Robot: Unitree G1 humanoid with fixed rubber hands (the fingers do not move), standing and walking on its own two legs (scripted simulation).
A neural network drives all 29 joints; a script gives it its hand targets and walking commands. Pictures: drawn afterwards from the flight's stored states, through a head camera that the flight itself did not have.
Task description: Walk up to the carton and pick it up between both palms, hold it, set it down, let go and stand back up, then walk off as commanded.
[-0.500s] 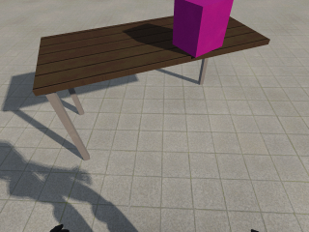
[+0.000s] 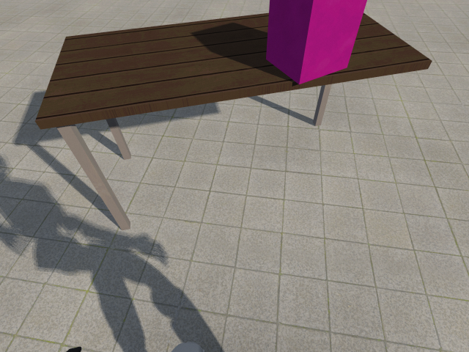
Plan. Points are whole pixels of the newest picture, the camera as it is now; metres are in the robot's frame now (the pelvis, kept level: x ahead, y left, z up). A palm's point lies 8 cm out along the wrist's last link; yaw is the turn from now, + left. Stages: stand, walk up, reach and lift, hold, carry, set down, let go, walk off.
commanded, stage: walk up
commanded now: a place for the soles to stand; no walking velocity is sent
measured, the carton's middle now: (311, 27) +1.05 -0.23 +0.08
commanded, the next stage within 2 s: none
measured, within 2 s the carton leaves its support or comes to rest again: neither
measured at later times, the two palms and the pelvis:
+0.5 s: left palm out of the picture +0.06 +0.19 -0.13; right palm out of the picture +0.16 -0.47 -0.10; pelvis +0.04 -0.14 -0.03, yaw +9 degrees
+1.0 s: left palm out of the picture +0.12 +0.09 -0.12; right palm out of the picture +0.26 -0.58 -0.11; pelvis +0.12 -0.25 -0.04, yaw +12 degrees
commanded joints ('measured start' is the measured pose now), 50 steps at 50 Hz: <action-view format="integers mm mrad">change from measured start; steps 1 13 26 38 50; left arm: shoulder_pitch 40 -60 -18 -48 185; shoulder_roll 232 249 315 251 374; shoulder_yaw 145 142 162 125 155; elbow -109 -119 -93 -136 -15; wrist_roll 54 45 30 45 26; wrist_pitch -25 28 -16 7 -28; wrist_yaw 26 15 37 47 58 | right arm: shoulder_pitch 40 40 -20 186 -104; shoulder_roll -208 -355 -281 -374 -191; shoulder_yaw -24 -86 -57 -94 -23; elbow -22 -37 -30 -11 -93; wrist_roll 14 -8 23 13 -7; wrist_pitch -53 -64 -45 -74 -9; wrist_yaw -9 -60 -33 -57 -36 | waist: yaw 54 -13 8 -83 84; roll -185 46 -84 15 -323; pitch -3 104 142 -15 120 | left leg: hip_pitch -129 191 -238 476 -398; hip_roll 33 372 34 419 -95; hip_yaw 104 -525 23 -657 -56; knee -124 -740 127 -621 332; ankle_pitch -19 -209 -10 233 -124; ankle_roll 22 298 44 361 44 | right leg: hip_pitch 259 -354 6 -505 14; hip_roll -214 -96 -268 -54 -358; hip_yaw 210 182 436 134 743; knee -301 475 -450 578 -661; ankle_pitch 458 -122 -328 -177 -622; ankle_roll -239 3 -190 16 -69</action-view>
